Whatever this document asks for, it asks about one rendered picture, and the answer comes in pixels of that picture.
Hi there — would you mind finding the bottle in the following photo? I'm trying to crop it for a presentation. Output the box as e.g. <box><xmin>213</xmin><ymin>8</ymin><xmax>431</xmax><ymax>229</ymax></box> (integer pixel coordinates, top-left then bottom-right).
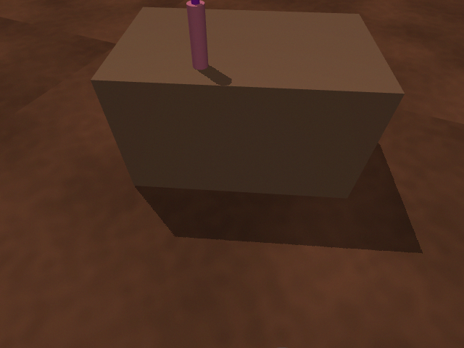
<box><xmin>186</xmin><ymin>0</ymin><xmax>208</xmax><ymax>70</ymax></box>

